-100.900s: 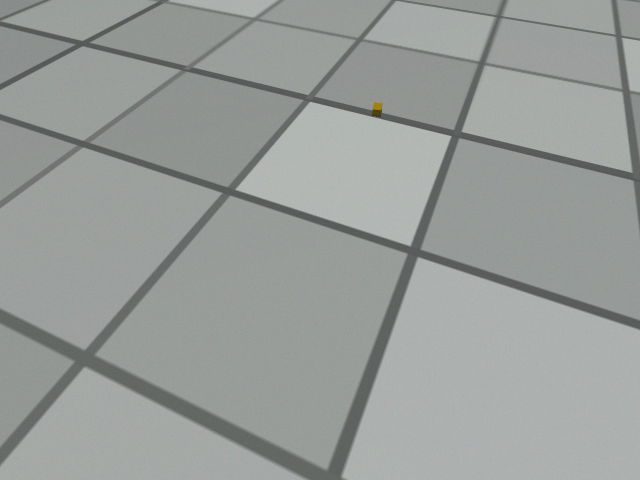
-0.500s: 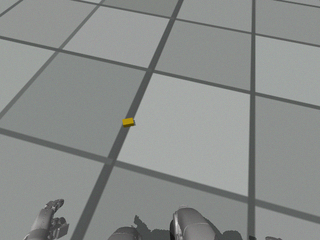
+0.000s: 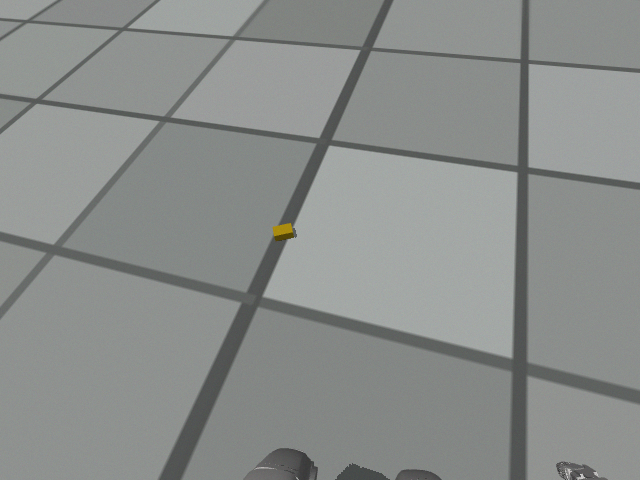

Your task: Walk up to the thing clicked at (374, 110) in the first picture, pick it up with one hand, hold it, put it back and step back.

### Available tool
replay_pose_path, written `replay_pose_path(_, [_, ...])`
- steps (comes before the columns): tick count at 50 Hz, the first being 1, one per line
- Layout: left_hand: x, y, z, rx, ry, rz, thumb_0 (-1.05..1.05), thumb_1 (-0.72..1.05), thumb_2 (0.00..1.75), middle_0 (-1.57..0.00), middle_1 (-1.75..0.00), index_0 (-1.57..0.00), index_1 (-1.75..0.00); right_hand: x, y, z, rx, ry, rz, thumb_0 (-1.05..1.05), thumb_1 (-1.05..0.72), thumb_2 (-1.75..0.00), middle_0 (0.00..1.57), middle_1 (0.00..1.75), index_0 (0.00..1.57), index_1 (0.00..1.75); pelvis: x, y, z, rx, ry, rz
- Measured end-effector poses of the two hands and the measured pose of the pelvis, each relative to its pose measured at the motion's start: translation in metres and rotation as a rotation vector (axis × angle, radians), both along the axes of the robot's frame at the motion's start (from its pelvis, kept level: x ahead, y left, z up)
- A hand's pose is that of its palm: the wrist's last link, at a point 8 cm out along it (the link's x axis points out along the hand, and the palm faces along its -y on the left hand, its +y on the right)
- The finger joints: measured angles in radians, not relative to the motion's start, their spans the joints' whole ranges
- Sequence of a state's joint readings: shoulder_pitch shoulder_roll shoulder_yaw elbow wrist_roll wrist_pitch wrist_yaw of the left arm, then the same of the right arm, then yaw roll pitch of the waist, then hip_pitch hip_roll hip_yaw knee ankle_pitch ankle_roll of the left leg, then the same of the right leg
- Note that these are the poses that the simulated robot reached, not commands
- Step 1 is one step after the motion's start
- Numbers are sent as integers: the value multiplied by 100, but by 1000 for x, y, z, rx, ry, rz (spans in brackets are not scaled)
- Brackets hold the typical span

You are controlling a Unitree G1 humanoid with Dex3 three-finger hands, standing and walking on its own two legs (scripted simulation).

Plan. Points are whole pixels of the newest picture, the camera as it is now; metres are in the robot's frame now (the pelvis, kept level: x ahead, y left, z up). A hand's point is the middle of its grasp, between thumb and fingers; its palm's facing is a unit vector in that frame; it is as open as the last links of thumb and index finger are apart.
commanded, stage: step back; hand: left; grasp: from above
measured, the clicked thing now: (283, 232) +1.03 +0.26 -0.74
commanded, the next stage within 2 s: stand in 0.96 s
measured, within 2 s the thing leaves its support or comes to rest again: neither
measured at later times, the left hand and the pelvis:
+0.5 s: hand out of the picture +0.02 +0.28 -0.14, palm faces +0.05 -0.91 -0.40, open 7.4 cm; pelvis -0.01 +0.00 +0.00, yaw +2 degrees
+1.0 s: hand out of the picture +0.11 +0.31 -0.15, palm faces +0.02 -0.93 -0.36, open 7.4 cm; pelvis +0.04 +0.05 +0.00, yaw +1 degrees
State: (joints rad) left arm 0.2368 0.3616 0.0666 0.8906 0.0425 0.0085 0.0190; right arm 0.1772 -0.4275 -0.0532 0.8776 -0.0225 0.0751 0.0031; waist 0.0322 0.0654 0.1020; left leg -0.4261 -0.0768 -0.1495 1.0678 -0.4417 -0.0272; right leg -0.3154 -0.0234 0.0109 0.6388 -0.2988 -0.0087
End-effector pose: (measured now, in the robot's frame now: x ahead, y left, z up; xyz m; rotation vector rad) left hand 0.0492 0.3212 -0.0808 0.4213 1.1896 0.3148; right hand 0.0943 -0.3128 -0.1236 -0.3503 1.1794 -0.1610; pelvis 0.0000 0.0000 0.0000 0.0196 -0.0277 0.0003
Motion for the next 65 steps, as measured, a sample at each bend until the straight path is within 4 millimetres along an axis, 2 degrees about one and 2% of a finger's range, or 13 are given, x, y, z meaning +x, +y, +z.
replay_pose_path(4, [-15, 16, -3, 5, -68, 21, 1, 90, 90, -21, -30, -21, -30, -32, 7, -6, -11, 74, 35, 1, -91, -90, 20, 30, 20, 30, -18, 7, -6, -15, -7, 57])
replay_pose_path(8, [-35, 32, -13, -12, -53, 42, 1, 90, 90, -21, -30, -20, -30, -55, 21, 2, -7, 72, 23, 1, -91, -90, 20, 30, 20, 30, -30, 17, -6, 19, -31, 47])
replay_pose_path(12, [-48, 32, -13, -54, 1, 47, 1, 91, 90, -20, -30, -20, -30, -72, 28, 17, -2, 51, -3, 1, -90, -89, 21, 30, 20, 30, -31, 20, 6, -13, -23, 56])
replay_pose_path(16, [-50, 26, -16, -76, 12, 32, 1, 91, 90, -20, -30, -20, -30, -75, 25, 21, -6, 40, -14, 1, -90, -89, 21, 30, 20, 30, -31, 16, 7, -6, -22, 42])
replay_pose_path(23, [-40, 1, -22, -74, 8, 25, 1, 91, 90, -20, -30, -20, -30, -54, 3, 3, -8, 31, -28, 1, -90, -90, 21, 30, 20, 30, -17, 2, -4, -40, -29, 29])
replay_pose_path(29, [-35, -9, -12, -82, -3, 57, 1, 90, 90, -21, -30, -20, -30, -22, 10, 5, 11, 37, 18, 1, -91, -90, 20, 30, 20, 30, -2, 3, 5, -20, -19, 35])
replay_pose_path(34, [-23, 3, -11, -76, 15, 64, 1, 90, 90, -21, -30, -20, -30, 1, 20, 6, 8, 41, 38, 1, -91, -90, 20, 30, 20, 30, 12, 13, 6, -16, -12, 44])
replay_pose_path(41, [17, 31, -32, -93, 5, 50, 1, 90, 90, -20, -30, -20, -30, 27, 52, 4, -13, 30, 34, 1, -91, -90, 20, 30, 20, 30, 26, 36, -4, 1, -15, 42])
replay_pose_path(46, [44, 36, -38, -113, -13, 19, 1, 91, 90, -20, -30, -20, -30, 47, 70, 11, -1, -10, 36, 1, -90, -90, 21, 30, 20, 30, 32, 42, -3, -21, 3, 20])
replay_pose_path(50, [55, 34, -35, -126, -19, -6, 1, 91, 90, -20, -30, -20, -30, 62, 76, 17, 12, -60, 28, 1, -90, -89, 21, 30, 20, 30, 35, 45, 1, -33, 0, 17])
replay_pose_path(57, [62, 26, -25, -148, -13, -22, 1, 91, 90, -20, -30, -20, -30, 68, 77, 24, 33, -86, 21, 1, -90, -90, 21, 30, 20, 30, 40, 48, 11, -25, -11, 17])
replay_pose_path(65, [60, 23, -19, -147, 2, -27, 1, 91, 90, -20, -30, -20, -30, 45, 68, 25, 33, -31, -12, 1, -90, -90, 21, 30, 20, 30, 37, 46, 17, -22, -15, 17])
